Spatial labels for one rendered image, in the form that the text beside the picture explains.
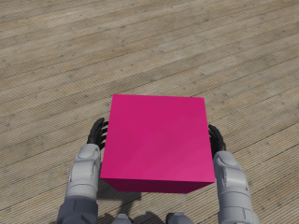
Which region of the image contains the right robot forearm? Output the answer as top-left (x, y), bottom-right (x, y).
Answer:
top-left (213, 150), bottom-right (261, 224)

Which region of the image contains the robot right foot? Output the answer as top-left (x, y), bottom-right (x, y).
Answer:
top-left (165, 213), bottom-right (175, 224)

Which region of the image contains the left robot hand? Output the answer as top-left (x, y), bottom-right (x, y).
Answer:
top-left (87, 118), bottom-right (109, 151)

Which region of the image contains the right robot shin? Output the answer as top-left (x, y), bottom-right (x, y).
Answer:
top-left (172, 211), bottom-right (185, 218)

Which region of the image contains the left robot forearm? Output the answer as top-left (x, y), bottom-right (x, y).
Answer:
top-left (55, 144), bottom-right (101, 224)

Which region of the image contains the right robot hand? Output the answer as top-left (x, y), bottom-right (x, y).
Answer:
top-left (208, 124), bottom-right (226, 160)

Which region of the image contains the carton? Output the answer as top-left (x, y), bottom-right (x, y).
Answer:
top-left (100, 94), bottom-right (216, 194)

